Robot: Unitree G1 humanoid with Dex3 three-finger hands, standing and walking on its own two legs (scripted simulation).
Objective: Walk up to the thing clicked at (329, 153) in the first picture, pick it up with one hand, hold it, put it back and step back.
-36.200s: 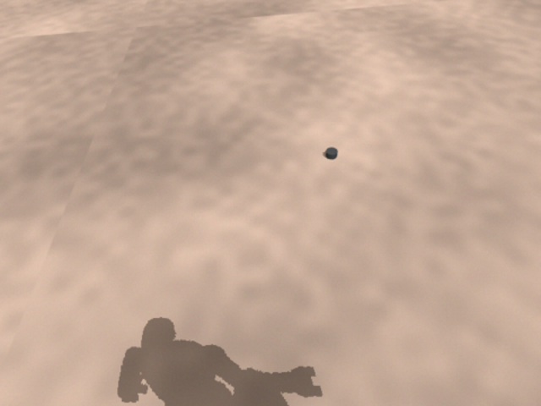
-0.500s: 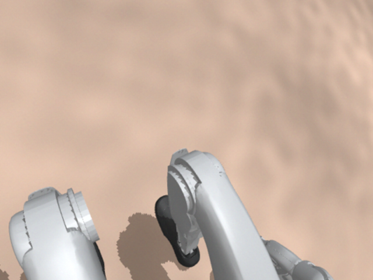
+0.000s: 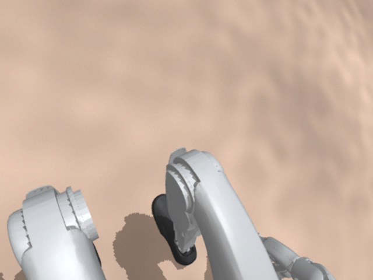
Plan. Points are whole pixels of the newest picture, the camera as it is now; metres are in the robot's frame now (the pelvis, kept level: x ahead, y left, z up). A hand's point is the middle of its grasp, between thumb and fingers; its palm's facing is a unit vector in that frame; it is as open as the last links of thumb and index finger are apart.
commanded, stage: open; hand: left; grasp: from above
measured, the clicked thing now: out of the picture +0.40 +0.34 -0.28
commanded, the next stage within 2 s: withdraw in 0.42 s
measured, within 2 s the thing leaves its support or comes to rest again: neither
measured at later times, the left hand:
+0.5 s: hand out of the picture +0.39 +0.33 -0.26, palm faces -0.44 -0.19 -0.88, open 13.8 cm
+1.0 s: hand out of the picture +0.39 +0.36 -0.13, palm faces -0.34 -0.09 -0.94, open 14.0 cm
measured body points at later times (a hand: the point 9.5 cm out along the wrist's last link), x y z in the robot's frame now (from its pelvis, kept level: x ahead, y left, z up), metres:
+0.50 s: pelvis +0.00 +0.00 +0.00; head +0.26 +0.13 +0.34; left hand +0.41 +0.34 -0.21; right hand +0.08 -0.25 -0.07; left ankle +0.07 +0.13 -0.26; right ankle +0.11 -0.11 -0.26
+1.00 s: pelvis +0.00 +0.00 +0.03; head +0.21 +0.10 +0.42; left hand +0.41 +0.36 -0.08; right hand +0.13 -0.25 -0.07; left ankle +0.07 +0.13 -0.26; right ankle +0.11 -0.11 -0.26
